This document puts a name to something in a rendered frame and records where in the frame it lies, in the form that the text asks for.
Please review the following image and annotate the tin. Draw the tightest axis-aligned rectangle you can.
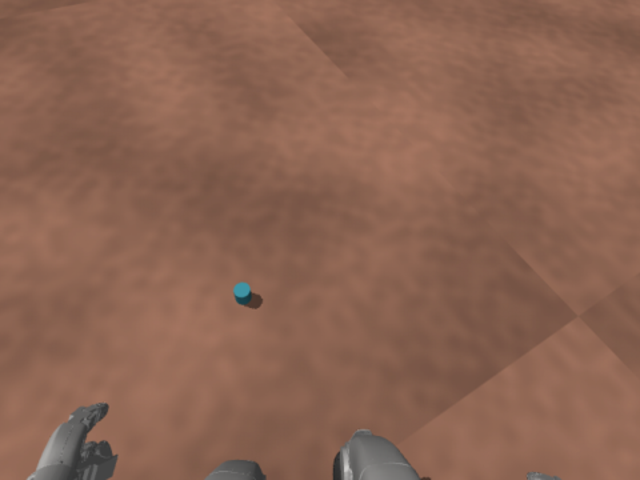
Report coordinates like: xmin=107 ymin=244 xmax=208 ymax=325
xmin=234 ymin=282 xmax=252 ymax=305

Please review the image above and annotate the left robot arm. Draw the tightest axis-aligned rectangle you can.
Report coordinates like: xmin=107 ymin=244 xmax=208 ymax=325
xmin=26 ymin=464 xmax=79 ymax=480

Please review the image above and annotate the left robot hand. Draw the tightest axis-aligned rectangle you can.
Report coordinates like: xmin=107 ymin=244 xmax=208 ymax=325
xmin=36 ymin=403 xmax=118 ymax=480

